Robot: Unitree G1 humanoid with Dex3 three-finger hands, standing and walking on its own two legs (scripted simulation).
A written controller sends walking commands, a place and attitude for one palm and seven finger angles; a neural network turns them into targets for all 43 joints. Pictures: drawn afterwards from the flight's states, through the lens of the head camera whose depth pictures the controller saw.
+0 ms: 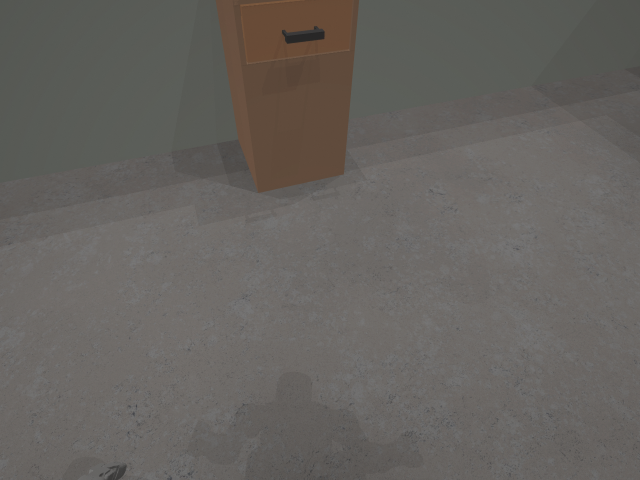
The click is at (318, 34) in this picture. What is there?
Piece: drawer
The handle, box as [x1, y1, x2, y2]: [282, 26, 324, 43]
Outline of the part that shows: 324,31 314,26 313,30 288,33 282,30 282,33 285,36 286,42 289,43 323,38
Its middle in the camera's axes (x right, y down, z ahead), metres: -0.06 -0.70 +1.32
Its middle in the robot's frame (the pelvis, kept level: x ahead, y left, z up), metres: +1.45 +0.13 -0.07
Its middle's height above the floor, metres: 0.70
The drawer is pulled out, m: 0.00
